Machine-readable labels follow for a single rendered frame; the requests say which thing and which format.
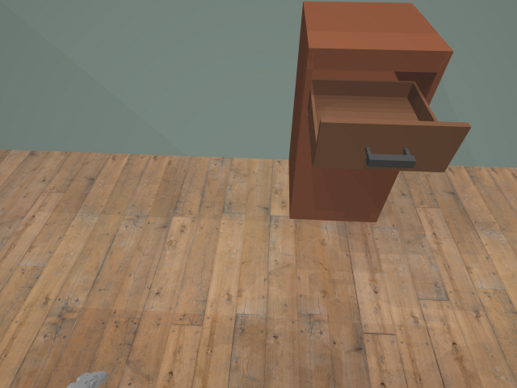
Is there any drawer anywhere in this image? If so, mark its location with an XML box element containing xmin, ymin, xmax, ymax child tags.
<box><xmin>308</xmin><ymin>78</ymin><xmax>471</xmax><ymax>172</ymax></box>

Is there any handle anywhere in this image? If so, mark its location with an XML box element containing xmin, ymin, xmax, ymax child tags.
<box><xmin>365</xmin><ymin>147</ymin><xmax>416</xmax><ymax>168</ymax></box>

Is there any left robot hand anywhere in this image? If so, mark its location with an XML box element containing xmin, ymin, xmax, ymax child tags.
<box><xmin>66</xmin><ymin>371</ymin><xmax>107</xmax><ymax>388</ymax></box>

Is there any cabinet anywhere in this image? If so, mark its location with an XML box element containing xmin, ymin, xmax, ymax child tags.
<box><xmin>289</xmin><ymin>1</ymin><xmax>454</xmax><ymax>222</ymax></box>

